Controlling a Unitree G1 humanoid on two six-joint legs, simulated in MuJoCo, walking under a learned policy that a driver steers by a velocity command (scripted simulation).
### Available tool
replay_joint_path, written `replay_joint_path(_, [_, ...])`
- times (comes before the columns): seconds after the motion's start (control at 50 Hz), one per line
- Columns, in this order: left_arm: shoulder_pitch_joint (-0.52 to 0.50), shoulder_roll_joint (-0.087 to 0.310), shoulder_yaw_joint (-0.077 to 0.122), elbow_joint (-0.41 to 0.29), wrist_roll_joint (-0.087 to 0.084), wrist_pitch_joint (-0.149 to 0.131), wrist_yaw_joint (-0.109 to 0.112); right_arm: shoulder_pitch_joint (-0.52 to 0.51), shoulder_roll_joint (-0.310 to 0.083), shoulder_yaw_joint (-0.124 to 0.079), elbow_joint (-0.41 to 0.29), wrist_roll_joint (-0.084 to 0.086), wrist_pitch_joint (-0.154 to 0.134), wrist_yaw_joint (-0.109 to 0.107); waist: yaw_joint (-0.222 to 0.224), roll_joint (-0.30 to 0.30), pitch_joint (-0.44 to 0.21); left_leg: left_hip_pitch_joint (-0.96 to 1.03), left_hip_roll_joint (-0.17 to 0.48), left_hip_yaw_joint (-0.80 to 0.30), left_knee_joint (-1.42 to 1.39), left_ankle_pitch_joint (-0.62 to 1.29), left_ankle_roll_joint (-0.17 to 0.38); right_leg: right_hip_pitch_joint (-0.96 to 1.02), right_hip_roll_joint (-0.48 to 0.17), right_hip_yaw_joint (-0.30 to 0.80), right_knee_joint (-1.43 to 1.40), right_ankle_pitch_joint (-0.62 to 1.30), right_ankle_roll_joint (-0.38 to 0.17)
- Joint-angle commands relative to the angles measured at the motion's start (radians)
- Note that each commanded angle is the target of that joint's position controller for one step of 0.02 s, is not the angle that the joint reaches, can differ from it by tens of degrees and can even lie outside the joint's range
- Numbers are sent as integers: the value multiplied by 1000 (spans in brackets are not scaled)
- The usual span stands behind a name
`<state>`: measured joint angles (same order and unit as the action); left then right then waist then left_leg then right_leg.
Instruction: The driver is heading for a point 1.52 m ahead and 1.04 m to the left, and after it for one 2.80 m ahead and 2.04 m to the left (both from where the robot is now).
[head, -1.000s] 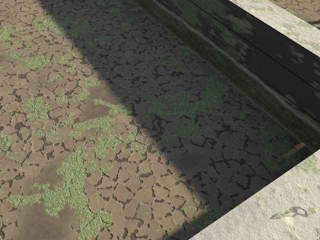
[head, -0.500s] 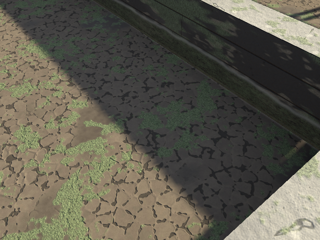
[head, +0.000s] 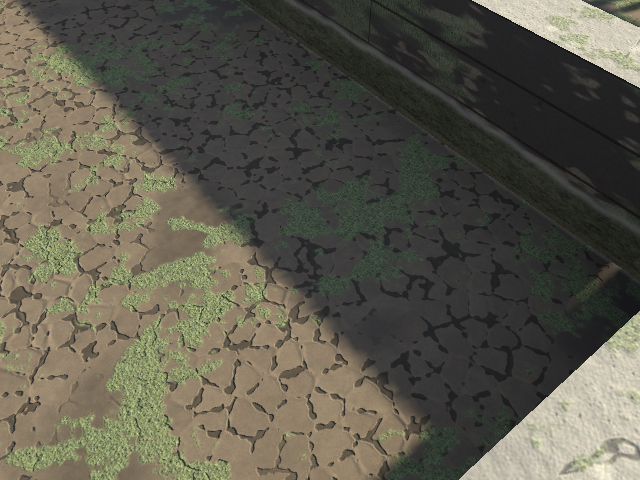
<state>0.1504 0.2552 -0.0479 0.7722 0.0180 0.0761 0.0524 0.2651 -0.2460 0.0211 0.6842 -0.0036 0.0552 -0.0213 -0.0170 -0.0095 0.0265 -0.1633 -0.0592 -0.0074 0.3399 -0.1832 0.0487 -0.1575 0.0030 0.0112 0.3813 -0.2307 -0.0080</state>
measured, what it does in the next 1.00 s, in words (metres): walks backwards, turning left: left foot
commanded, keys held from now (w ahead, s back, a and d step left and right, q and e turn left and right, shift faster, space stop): q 1.00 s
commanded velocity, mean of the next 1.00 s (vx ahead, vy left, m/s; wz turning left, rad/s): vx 0.00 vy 0.00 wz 0.51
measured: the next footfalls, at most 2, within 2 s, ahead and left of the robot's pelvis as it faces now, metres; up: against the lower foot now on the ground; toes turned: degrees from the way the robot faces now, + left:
left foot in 0.70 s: -0.10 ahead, +0.08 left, +0.00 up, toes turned +34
right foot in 1.22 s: +0.02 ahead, -0.15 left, +0.00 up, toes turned +41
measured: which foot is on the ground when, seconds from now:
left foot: down 0.00-0.24, up 0.26-0.68, down 0.70-1.00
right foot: down 0.00-0.70, up 0.72-1.00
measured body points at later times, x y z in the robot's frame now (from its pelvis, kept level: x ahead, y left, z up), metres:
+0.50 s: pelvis -0.03 -0.06 -0.01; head +0.01 -0.06 +0.44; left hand +0.06 +0.23 -0.10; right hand +0.17 -0.31 -0.11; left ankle -0.10 +0.07 -0.67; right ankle +0.02 -0.13 -0.75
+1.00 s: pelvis -0.10 -0.04 +0.00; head -0.09 +0.02 +0.44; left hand -0.10 +0.30 -0.11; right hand +0.17 -0.19 -0.08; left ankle -0.13 +0.06 -0.75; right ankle -0.02 -0.19 -0.66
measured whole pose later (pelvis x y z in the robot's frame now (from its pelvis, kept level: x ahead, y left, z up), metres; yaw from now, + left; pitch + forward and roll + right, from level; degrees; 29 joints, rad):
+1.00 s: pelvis -0.10 -0.04 +0.00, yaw +34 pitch +1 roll -3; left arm 0.08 0.34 0.07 0.65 -0.01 0.06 0.03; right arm 0.24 -0.30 -0.01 0.55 0.01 0.10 -0.03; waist -0.02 -0.03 0.07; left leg -0.31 -0.05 -0.16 0.50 -0.21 0.04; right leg -0.52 0.03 0.09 1.10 -0.36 0.09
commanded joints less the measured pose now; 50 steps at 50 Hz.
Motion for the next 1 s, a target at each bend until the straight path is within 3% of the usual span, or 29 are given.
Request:
replay_joint_path(0.02, [-40, 108, 25, -129, 8, -5, 23, -24, -161, -47, -118, -6, 11, -16, 15, 50, -132, 89, 176, -241, 19, 458, 116, -65, -35, 16, 111, 186, 9])
replay_joint_path(0.08, [-68, 104, 28, -190, 2, -7, 27, 3, -180, -56, -152, -13, 36, -30, 1, 84, -125, 72, 254, -357, 7, 425, 205, -176, -15, -4, 248, 64, 35])
replay_joint_path(0.12, [-72, 88, 23, -224, -2, -16, 22, 2, -186, -62, -170, -6, 41, -37, 6, 140, -114, 76, 285, -409, -2, 405, 234, -249, -8, 12, 303, -128, 42])
replay_joint_path(0.16, [-88, 86, 22, -245, -7, -30, 14, -19, -203, -73, -192, 4, 44, -40, 6, 126, -89, 66, 273, -423, 0, 391, 214, -284, -5, 28, 268, -197, 40])
replay_joint_path(0.2, [-42, 84, 21, -242, -5, -43, 8, -57, -219, -81, -212, 17, 56, -45, 32, 98, -109, 4, 216, -385, 26, 283, 152, -171, -8, -3, 105, -38, 25])
replay_joint_path(0.22, [-5, 110, 31, -225, -2, -41, 4, -66, -220, -82, -221, 18, 65, -44, 40, 70, -120, -73, 178, -360, 63, 164, 117, -76, -39, 6, 50, 87, 14])
replay_joint_path(0.24, [31, 146, 42, -225, 14, -33, 2, -75, -184, -71, -234, 17, 61, -44, 44, -9, -127, -192, 114, -304, 159, -15, 71, 34, -116, 56, 6, 219, -25])
replay_joint_path(0.26, [21, 210, 60, -231, 43, -21, -5, -79, -145, -60, -254, 22, 45, -38, 34, -216, -74, -358, -20, -172, 336, -267, 5, 48, -256, 202, -86, 288, -133])
replay_joint_path(0.28, [3, 233, 77, -237, 44, -16, -10, -86, -181, -73, -260, 18, 23, -27, 36, -309, -77, -405, -50, -91, 612, -423, -50, -17, -404, 352, -136, 331, -267])
replay_joint_path(0.3, [-5, 183, 69, -249, 26, -15, -9, -69, -248, -103, -229, 20, 10, -19, 26, -170, -77, -412, -24, -139, 851, -417, -87, -57, -410, 322, -117, 400, -311])
replay_joint_path(0.32, [-59, 152, 63, -258, 21, -14, -6, -12, -251, -115, -193, 35, 14, -19, -28, -101, -76, -402, -20, -157, 959, -380, -100, -91, -362, 220, -93, 434, -283])
replay_joint_path(0.34, [-91, 117, 60, -265, 2, -21, -19, 65, -237, -122, -151, 37, 31, -29, -61, -94, -76, -404, -4, -129, 1009, -357, -117, -87, -310, 144, -80, 354, -249])
replay_joint_path(0.38, [-98, 112, 63, -263, 6, -38, -27, 39, -199, -110, -155, 29, 60, -29, -58, -68, -56, -418, 2, -90, 1007, -271, -125, -100, -262, 67, -56, 313, -208])
replay_joint_path(0.42, [-54, 116, 73, -251, 3, -37, -23, 3, -161, -96, -172, 24, 67, -26, -35, -84, -72, -422, 10, -55, 885, -263, -137, -39, -254, 44, -37, 297, -215])
replay_joint_path(0.48, [26, 144, 100, -218, -5, -26, -14, -66, -119, -72, -198, 24, 52, -5, 26, -112, -111, -431, 51, -34, 692, -337, -116, 73, -296, 41, 11, 303, -233])
replay_joint_path(0.52, [52, 175, 120, -201, -14, -24, -10, -80, -116, -64, -203, 23, 40, 7, 50, -125, -131, -392, 73, -16, 594, -357, -94, 73, -333, 59, 15, 285, -249])
replay_joint_path(0.62, [15, 190, 133, -173, -39, -37, -34, -22, -148, -74, -185, 23, 64, 9, 39, -144, -151, -259, 95, 19, 436, -335, -42, 19, -376, 68, 7, 272, -237])
replay_joint_path(0.68, [-34, 204, 140, -148, -57, -31, -33, 54, -116, -73, -170, 22, 66, 16, -15, -127, -167, -97, 74, 58, 164, -131, 30, -34, -340, 2, 77, 128, -143])
replay_joint_path(0.7, [-10, 178, 133, -129, -57, -28, -35, 71, -136, -80, -167, 15, 69, 13, -18, -52, -137, -4, 80, 8, 74, 26, 61, -124, -281, -64, 154, 10, -73])
replay_joint_path(0.72, [-36, 129, 115, -180, -21, -38, -38, 75, -270, -115, -167, -1, 75, -1, 2, 251, -111, 19, 272, -342, 52, 200, 190, -334, -94, -196, 348, -206, 39])
replay_joint_path(0.74, [-172, 163, 116, -232, -31, -50, -32, 102, -292, -122, -189, -36, 72, 7, -90, 250, -78, 36, 396, -524, -30, 335, 298, -490, -34, -77, 578, -407, 65])
replay_joint_path(0.76, [-184, 160, 124, -241, -47, -51, -30, 80, -285, -115, -185, -58, 57, 4, -59, 178, -79, 47, 423, -511, -23, 356, 335, -571, -11, 24, 772, -412, 77])
replay_joint_path(0.78, [-140, 159, 128, -217, -45, -41, -25, 34, -259, -105, -195, -48, 42, 1, -23, 133, -73, 40, 375, -428, 12, 373, 298, -591, -13, 61, 879, -350, 84])
replay_joint_path(0.8, [-84, 186, 141, -189, -34, -34, -19, -8, -222, -93, -201, -23, 31, -5, -2, 99, -71, 48, 331, -371, 48, 392, 252, -600, -21, 93, 919, -278, 90])
replay_joint_path(0.82, [-49, 189, 144, -181, -25, -29, -14, -38, -198, -80, -205, -4, 30, -10, 18, 104, -78, 34, 300, -342, 64, 430, 224, -575, -23, 100, 944, -235, 93])
replay_joint_path(0.84, [-33, 182, 147, -173, -28, -24, -16, -63, -173, -70, -213, 6, 32, -7, 35, 116, -80, 14, 284, -344, 60, 418, 205, -538, -8, 93, 971, -205, 99])
replay_joint_path(0.92, [-61, 154, 135, -187, -37, -21, -20, -28, -196, -73, -197, 3, 33, -11, 16, 131, -68, 48, 241, -364, 53, 330, 190, -513, 22, 91, 866, -127, 103])
replay_joint_path(0.98, [-87, 121, 119, -187, -27, -35, -25, 15, -221, -87, -183, 15, 30, -23, -17, 160, -85, 111, 229, -401, 81, 317, 169, -475, 17, 97, 645, -119, 91])
replay_joint_path(1.0, [-95, 131, 121, -182, -28, -42, -28, 14, -235, -94, -181, 18, 30, -23, -26, 155, -84, 102, 222, -412, 86, 277, 165, -445, 16, 99, 582, -127, 84])
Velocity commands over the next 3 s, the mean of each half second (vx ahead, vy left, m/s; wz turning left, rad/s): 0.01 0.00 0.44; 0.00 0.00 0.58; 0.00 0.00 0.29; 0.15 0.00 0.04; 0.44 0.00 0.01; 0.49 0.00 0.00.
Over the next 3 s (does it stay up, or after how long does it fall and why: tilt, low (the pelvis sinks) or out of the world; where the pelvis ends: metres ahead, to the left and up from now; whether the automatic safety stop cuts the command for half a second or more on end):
stays up -0.05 -0.04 -0.03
